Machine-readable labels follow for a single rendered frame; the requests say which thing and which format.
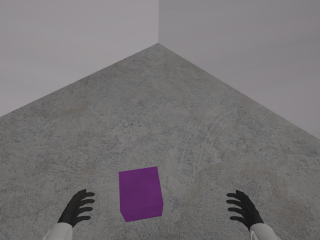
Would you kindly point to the robot right forearm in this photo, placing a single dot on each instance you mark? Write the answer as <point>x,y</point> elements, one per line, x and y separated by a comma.
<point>261,231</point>

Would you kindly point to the robot left forearm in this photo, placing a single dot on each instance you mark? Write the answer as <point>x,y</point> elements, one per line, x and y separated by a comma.
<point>59,231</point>

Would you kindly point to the left robot hand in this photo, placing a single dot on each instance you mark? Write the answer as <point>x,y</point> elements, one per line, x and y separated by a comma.
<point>73,209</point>

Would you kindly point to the carton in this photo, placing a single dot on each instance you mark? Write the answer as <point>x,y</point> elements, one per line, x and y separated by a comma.
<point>140,194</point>

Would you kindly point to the right robot hand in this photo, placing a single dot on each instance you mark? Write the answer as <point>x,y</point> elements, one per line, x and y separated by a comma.
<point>249,212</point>

